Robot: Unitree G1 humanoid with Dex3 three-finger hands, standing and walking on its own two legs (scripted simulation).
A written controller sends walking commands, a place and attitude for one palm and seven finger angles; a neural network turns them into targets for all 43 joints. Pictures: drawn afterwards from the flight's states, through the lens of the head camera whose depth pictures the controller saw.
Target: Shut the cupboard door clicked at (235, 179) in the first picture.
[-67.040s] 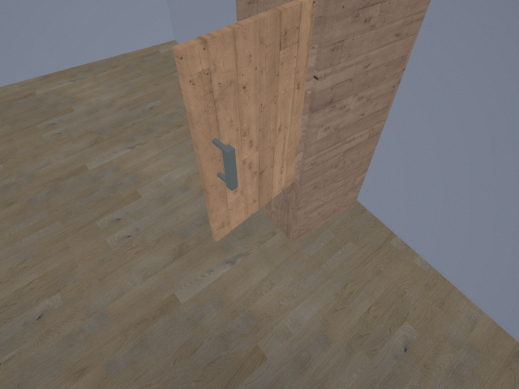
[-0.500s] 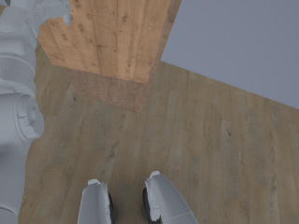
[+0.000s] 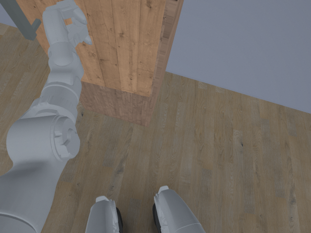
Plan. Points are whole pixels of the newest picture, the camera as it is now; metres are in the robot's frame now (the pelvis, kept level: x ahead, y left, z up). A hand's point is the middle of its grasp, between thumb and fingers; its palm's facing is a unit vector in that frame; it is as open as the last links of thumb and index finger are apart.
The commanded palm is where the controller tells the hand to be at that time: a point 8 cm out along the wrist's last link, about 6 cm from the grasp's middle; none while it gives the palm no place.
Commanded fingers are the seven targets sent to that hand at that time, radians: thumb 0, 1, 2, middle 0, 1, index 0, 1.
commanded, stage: pull the fist back off the door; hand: left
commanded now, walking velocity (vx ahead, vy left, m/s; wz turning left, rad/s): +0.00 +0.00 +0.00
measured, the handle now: (21, 9) +0.66 +0.19 +0.09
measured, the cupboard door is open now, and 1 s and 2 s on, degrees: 3 3 3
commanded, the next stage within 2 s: draw the hand back to the body in 0.50 s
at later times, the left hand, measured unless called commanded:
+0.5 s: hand (84, 58) +0.51 +0.07 +0.09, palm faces +0.11 -0.99 -0.03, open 3.1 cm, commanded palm +0.49 +0.11 +0.09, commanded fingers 0.00 0.90 0.90 -1.30 -1.50 -1.30 -1.50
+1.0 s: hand (37, 80) +0.42 +0.13 +0.15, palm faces +0.13 -0.99 -0.03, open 3.1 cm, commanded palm +0.37 +0.18 +0.15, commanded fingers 0.00 0.90 0.90 -1.30 -1.50 -1.30 -1.50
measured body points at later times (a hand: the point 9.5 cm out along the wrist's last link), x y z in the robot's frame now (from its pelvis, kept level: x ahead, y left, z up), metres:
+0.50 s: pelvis +0.02 -0.01 +0.02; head +0.14 -0.01 +0.46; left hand +0.50 +0.12 +0.09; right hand +0.06 -0.28 -0.10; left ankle +0.04 +0.12 -0.63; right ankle +0.01 -0.11 -0.63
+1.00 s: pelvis +0.02 -0.01 +0.07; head +0.08 -0.02 +0.51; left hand +0.41 +0.18 +0.15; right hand +0.07 -0.26 -0.06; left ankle +0.04 +0.12 -0.63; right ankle +0.01 -0.11 -0.63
